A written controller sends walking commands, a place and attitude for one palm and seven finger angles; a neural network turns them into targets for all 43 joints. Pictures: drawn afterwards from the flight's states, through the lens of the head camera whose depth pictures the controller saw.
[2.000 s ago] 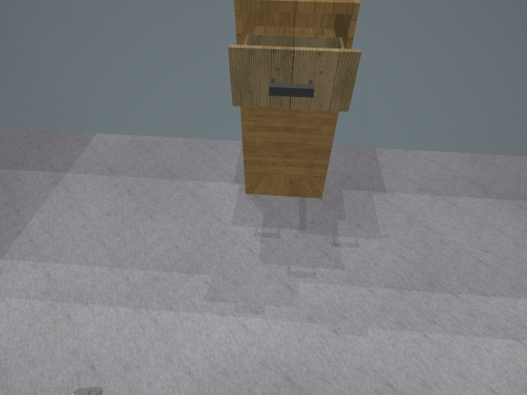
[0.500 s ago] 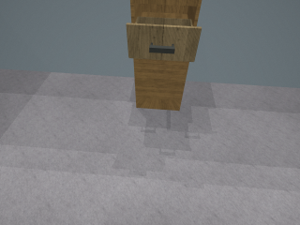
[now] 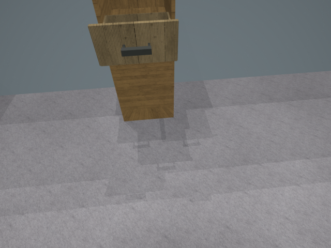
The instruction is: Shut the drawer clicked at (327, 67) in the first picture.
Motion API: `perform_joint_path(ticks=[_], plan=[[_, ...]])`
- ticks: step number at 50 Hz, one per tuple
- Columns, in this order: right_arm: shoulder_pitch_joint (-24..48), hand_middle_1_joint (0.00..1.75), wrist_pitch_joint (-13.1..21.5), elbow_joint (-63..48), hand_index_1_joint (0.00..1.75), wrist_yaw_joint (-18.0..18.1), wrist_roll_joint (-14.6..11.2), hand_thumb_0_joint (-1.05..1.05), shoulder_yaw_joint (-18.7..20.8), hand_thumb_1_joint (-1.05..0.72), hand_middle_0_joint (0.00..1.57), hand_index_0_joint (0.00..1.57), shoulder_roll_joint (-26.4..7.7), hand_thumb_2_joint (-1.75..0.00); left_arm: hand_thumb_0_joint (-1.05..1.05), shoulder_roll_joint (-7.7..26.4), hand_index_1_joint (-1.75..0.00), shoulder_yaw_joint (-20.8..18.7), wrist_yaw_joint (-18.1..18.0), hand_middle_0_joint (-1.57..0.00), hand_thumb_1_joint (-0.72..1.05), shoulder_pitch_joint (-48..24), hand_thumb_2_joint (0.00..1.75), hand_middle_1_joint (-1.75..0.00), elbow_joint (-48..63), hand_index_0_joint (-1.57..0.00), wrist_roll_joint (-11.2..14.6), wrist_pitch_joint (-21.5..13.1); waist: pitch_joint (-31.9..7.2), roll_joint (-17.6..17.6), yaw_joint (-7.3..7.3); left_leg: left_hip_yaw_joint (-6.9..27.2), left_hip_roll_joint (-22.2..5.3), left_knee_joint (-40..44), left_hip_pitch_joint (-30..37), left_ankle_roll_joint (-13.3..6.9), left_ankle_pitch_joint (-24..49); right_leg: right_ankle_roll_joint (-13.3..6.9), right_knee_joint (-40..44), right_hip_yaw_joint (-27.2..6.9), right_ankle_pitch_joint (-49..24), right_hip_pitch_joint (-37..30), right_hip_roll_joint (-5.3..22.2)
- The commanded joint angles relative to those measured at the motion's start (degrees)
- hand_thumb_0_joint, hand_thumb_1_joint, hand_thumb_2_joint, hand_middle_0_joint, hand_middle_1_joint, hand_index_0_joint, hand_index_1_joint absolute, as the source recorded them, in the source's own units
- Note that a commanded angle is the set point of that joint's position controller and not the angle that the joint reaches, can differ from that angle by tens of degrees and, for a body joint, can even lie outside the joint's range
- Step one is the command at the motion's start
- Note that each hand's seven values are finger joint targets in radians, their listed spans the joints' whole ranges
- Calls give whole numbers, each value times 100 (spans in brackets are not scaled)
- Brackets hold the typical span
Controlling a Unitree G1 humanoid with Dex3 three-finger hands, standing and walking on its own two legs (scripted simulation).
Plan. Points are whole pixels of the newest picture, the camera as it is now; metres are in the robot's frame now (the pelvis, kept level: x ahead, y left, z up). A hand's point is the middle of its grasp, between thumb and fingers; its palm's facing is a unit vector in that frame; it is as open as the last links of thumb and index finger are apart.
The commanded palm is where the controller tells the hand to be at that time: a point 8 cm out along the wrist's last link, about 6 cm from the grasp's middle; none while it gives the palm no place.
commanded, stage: walk to a spot facing it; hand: left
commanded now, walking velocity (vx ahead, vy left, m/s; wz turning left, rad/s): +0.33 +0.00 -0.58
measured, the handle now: (136, 48) +0.84 +0.21 +0.05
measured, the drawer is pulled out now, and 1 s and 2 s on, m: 0.30 0.30 0.30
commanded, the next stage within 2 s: none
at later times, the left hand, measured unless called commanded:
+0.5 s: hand (89, 219) +0.22 +0.26 -0.17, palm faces -0.20 -0.96 -0.20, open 7.4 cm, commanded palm none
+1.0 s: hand (157, 143) +0.49 +0.09 -0.14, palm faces -0.60 -0.76 -0.23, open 7.4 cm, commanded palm none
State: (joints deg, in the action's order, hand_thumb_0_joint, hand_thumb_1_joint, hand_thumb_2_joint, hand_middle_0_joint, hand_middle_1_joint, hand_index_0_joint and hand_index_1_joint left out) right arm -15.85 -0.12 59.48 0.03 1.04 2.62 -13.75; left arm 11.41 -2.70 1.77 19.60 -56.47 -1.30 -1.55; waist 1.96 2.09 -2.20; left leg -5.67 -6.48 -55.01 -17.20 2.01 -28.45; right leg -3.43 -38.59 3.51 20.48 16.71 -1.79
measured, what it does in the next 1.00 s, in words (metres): walks ahead, turning right: left foot, then right foot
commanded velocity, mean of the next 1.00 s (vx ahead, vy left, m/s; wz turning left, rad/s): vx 0.11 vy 0.00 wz -0.59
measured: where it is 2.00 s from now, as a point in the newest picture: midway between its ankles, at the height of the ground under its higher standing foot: (169, 236)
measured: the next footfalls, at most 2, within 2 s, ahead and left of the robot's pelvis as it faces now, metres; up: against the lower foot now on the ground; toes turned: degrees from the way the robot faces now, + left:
left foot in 0.38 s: +0.29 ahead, +0.14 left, +0.00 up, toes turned -9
right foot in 0.84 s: +0.27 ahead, -0.11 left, +0.00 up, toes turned -38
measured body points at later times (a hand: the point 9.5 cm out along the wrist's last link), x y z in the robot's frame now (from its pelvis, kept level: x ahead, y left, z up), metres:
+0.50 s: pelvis +0.17 +0.06 +0.01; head +0.20 +0.08 +0.46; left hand +0.23 +0.31 -0.15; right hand +0.24 -0.19 -0.11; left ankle +0.25 +0.15 -0.72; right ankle +0.05 -0.04 -0.63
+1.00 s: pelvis +0.26 +0.03 +0.01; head +0.29 +0.00 +0.45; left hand +0.52 +0.13 -0.12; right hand +0.11 -0.19 -0.14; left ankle +0.32 +0.15 -0.66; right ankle +0.24 -0.09 -0.72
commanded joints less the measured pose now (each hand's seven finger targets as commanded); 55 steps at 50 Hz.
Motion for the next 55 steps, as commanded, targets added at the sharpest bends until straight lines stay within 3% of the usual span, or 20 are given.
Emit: perform_joint_path(ticks=[1, 5, 14, 16, 17, 18, 19, 20, 22, 24, 26, 29, 37, 39, 40, 41, 42, 43, 47, 55], plan=[[1193, 30, 334, -994, 30, -31, 38, 0, 129, -90, 20, 20, -485, -90, 0, 1050, -30, -256, -249, -20, 90, 837, 90, -30, 167, -20, 21, -176, 400, -373, -171, 571, -192, -1500, -2581, 35, 732, -1070, 2505, -3188, -810, -1194, 1943], [877, 30, 227, -917, 30, -91, 30, 0, 167, -90, 20, 20, -237, -90, 0, 911, -30, -249, -249, -20, 90, 689, 90, -30, 153, -20, -4, -268, 150, -616, 71, 363, -102, -757, -2122, 195, 1329, -875, 2577, -2252, -1398, -921, 1453], [1568, 30, 373, -1391, 30, -129, -35, 0, 154, -90, 20, 20, -36, -90, 0, 911, -30, -326, -269, -20, 90, 784, 90, -30, 52, -20, -40, -209, 98, -1071, -161, 154, 317, 1389, -1296, 96, 1404, -618, 2146, -2179, -2144, -1126, 1174], [1120, 30, 421, -1291, 30, -71, -47, 0, 181, -90, 20, 20, -129, -90, 0, 978, -30, -372, -269, -20, 90, 573, 90, -30, 97, -20, -29, -179, -11, -1105, 69, 62, 477, 2103, -249, 39, 1458, -509, 1692, -2157, -2363, -770, 1055], [449, 30, 456, -1082, 30, 14, -31, 0, 215, -90, 20, 20, -299, -90, 0, 911, -30, -389, -269, -20, 90, 457, 90, -30, 136, -20, -4, -175, -211, -844, 366, 143, 461, 2685, 904, -42, 1666, -353, 941, -2005, -2632, -275, 782], [-461, 30, 478, -819, 30, 120, 17, 0, 329, -90, 20, 20, -767, -90, 0, 680, -30, -380, -226, -20, 90, 525, 90, -30, 180, -20, 43, -169, -809, -133, 705, 867, -316, 2888, 2518, -239, 1469, -152, -337, -1662, -1951, 620, 377], [-1180, 30, 491, -675, 30, 144, 92, 0, 453, -90, 20, 20, -1428, -90, 0, 349, -30, -355, -139, -20, 90, 622, 90, -30, 326, -20, 109, -167, -1344, 1606, 835, 3116, -2246, 3534, 3226, -868, 1281, 206, -2399, -632, 1135, 1779, -313], [-1270, 30, 415, -746, 30, 141, 15, 0, 370, -90, 20, 20, -1400, -90, 0, 429, -30, -323, -119, -20, 90, 247, 90, -30, 525, -20, 63, -198, -945, 887, 866, 3668, -2567, 3816, 2540, -1312, 1456, 192, -3253, -750, 1229, 2059, -28], [-314, 30, 455, -842, 30, 135, 31, 0, 207, -90, 20, 20, -687, -90, 0, 390, -30, -354, -74, -20, 90, -64, 90, -30, 455, -20, -19, -113, -127, 951, 438, 2404, -2051, 4099, 1192, -1091, 1224, 266, -3965, -610, 488, 2238, 481], [29, 30, 488, -838, 30, 151, 27, 0, 79, -90, 20, 20, -244, -90, 0, 323, -30, -343, 37, -20, 90, -21, 90, -30, 382, -20, -49, 64, 138, 797, 165, 1117, -1538, 4028, 483, -865, 2426, 381, -3651, -416, -47, 1851, 683], [77, 30, 502, -790, 30, 181, 12, 0, 73, -90, 20, 20, -303, -90, 0, 200, -30, -296, 63, -20, 90, 71, 90, -30, 386, -20, -16, 204, -108, 713, 22, 352, -1406, 3833, 433, -895, 3510, 460, -3226, -288, -143, 1572, 708], [-2, 30, 445, -718, 30, 182, 16, 0, 122, -90, 20, 20, -415, -90, 0, 178, -30, -264, 75, -20, 90, -322, 90, -30, 561, -20, -22, 337, -24, 668, 85, -110, -1385, 3811, 504, -934, 3666, 549, -2284, -101, -328, 1502, 728], [-276, 30, 235, -725, 30, 111, 86, 0, 266, -90, 20, 20, -810, -90, 0, 319, -30, -200, 67, -20, 90, -1440, 90, -30, 1054, -20, -29, 311, -74, 655, 395, -535, -1565, 3131, 934, -818, 3848, 431, -352, 248, -308, 738, 496], [-316, 30, 181, -740, 30, 91, 72, 0, 284, -90, 20, 20, -907, -90, 0, 493, -30, -207, 37, -20, 90, -1180, 90, -30, 1010, -20, -27, 242, -291, 497, 215, -747, -1463, 2280, 956, -564, 4137, 326, 434, 393, -586, -20, 308], [-420, 30, 164, -782, 30, 44, 30, 0, 267, -90, 20, 20, -816, -90, 0, 816, -30, -261, -14, -20, 90, -747, 90, -30, 910, -20, -50, 159, -583, -57, -29, -934, -1322, 1194, 268, -276, 3894, 184, 1007, 147, -1269, -1211, 454], [-441, 30, 139, -981, 30, -2, -30, 0, 150, -90, 20, 20, -475, -90, 0, 1505, -30, -406, -102, -20, 90, -207, 90, -30, 812, -20, -61, 82, -1096, -1636, -257, -1215, -563, -438, -1367, 112, 756, -404, 1276, -1866, -3065, -2595, 1974], [-187, 30, 87, -1160, 30, 81, -43, 0, 141, -90, 20, 20, -500, -90, 0, 1859, -30, -479, -167, -20, 90, 135, 90, -30, 728, -20, 102, 128, -1324, -1664, -366, -357, -103, -1563, -1887, 240, -1007, -1044, 1463, -2666, -4746, -2453, 2766], [23, 30, 36, -1176, 30, 126, -62, 0, 140, -90, 20, 20, -575, -90, 0, 1800, -30, -484, -227, -20, 90, -22, 90, -30, 796, -20, 118, 168, -1291, -1342, -322, 233, -208, -1763, -1823, 197, -780, -1049, 1615, -2529, -3981, -1938, 2488], [-150, 30, -136, -947, 30, 116, 28, 0, 123, -90, 20, 20, -457, -90, 0, 1218, -30, -330, -299, -20, 90, -1422, 90, -30, 1148, -20, 38, 240, -487, -836, 351, 282, -246, -1092, -1159, 302, 396, -709, 1913, -1478, -2485, -221, 1624], [-46, 30, -37, -1181, 30, 147, -34, 0, 116, -90, 20, 20, -257, -90, 0, 1251, -30, -399, -218, -20, 90, -1180, 90, -30, 1098, -20, -11, 328, -554, -1072, 247, 130, 358, 1213, -310, 201, 449, -649, 1664, -2107, -2034, -15, 1282]])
